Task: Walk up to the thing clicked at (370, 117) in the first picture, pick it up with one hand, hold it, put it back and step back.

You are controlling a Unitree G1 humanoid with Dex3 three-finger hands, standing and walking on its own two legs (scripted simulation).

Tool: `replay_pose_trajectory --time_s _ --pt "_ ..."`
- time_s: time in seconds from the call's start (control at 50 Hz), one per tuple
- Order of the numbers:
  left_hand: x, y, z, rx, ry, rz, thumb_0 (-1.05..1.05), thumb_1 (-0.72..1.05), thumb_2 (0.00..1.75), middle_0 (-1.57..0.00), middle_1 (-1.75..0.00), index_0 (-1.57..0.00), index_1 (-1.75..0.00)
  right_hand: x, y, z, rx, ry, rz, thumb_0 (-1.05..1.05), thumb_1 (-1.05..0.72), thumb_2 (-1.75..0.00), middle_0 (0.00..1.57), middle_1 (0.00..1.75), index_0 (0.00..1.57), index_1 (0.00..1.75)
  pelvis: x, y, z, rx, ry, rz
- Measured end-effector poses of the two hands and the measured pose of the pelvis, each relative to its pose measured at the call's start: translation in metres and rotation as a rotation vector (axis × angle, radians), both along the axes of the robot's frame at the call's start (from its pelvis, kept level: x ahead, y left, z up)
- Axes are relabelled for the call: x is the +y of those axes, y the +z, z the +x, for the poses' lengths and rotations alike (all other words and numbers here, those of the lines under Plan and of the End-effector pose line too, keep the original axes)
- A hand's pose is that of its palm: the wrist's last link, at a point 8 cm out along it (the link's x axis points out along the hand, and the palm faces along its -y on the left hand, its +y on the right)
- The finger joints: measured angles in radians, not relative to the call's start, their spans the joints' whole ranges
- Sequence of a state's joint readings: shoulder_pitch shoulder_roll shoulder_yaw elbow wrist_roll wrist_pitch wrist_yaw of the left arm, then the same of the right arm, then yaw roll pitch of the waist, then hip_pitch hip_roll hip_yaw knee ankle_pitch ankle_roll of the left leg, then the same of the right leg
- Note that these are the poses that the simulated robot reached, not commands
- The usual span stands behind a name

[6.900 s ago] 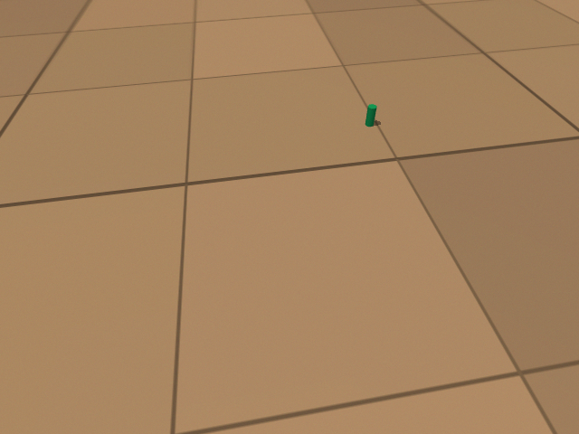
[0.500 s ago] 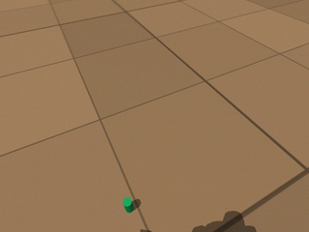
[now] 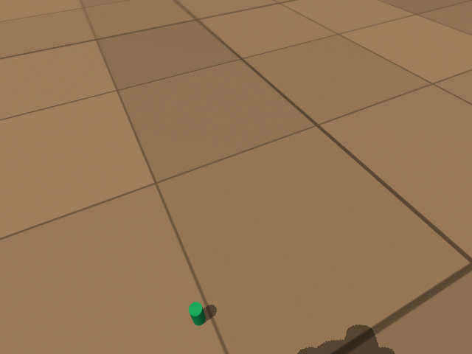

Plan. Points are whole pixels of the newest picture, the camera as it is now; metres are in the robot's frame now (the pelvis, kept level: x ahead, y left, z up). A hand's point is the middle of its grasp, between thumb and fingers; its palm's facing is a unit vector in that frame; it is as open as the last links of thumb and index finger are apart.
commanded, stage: stand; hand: left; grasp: from the side
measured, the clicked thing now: (197, 314) +0.41 +0.19 -0.72
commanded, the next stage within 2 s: go down in 1.22 s
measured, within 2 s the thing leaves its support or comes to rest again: neither
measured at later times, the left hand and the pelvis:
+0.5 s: hand out of the picture +0.07 +0.25 -0.16, palm faces -0.01 -0.94 -0.34, open 7.4 cm; pelvis +0.00 +0.00 +0.00, yaw +0 degrees
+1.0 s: hand out of the picture +0.08 +0.25 -0.16, palm faces -0.02 -0.94 -0.34, open 7.4 cm; pelvis +0.01 +0.00 +0.00, yaw +0 degrees
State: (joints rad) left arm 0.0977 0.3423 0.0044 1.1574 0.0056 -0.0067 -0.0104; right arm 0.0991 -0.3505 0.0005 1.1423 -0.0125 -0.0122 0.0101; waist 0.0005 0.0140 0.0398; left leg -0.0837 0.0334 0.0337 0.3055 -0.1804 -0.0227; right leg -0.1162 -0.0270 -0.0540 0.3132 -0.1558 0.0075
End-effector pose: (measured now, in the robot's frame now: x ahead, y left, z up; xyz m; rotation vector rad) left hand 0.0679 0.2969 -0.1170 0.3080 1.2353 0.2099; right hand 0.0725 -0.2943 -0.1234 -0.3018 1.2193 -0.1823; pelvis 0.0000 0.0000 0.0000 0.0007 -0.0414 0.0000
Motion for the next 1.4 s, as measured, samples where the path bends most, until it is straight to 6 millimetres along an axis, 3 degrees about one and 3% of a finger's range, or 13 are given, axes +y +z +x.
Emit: replay_pose_trajectory --time_s 0.84,1.34,1.4 --pt "-0.001 -0.002 -0.002 0.017 -0.003 0.001 0.00 0.90 0.90 -0.20 -0.30 -0.20 -0.30 -0.003 -0.001 -0.006 0.029 -0.003 -0.003 0.01 -0.90 -0.90 0.21 0.30 0.20 0.30 -0.002 0.000 0.004 0.007 -0.001 -0.001" --pt "0.002 -0.001 0.014 -0.006 -0.011 0.000 0.00 0.90 0.90 -0.20 -0.29 -0.20 -0.30 0.001 0.002 0.010 0.005 0.002 -0.011 0.01 -0.90 -0.90 0.21 0.30 0.20 0.30 0.002 0.000 0.012 0.008 -0.003 -0.003" --pt "-0.001 -0.001 0.029 -0.078 0.021 -0.006 0.00 0.86 0.89 -0.18 -0.29 -0.18 -0.30 0.008 0.004 0.016 -0.072 -0.005 -0.009 0.01 -0.93 -0.91 0.21 0.30 0.20 0.30 0.003 -0.003 0.007 0.039 0.007 -0.003"
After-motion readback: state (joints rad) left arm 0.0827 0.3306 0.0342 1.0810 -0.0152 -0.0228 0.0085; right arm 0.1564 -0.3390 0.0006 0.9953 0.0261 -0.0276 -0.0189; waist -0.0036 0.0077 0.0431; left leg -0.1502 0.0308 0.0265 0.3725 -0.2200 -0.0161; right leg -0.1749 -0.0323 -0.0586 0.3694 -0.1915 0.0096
